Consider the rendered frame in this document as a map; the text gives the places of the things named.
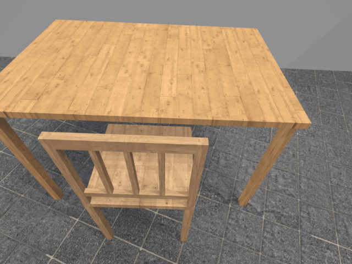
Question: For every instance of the chair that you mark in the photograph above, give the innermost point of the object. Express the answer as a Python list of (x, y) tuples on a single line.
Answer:
[(136, 166)]

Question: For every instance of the table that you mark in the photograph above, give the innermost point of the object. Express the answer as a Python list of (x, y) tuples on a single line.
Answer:
[(149, 73)]

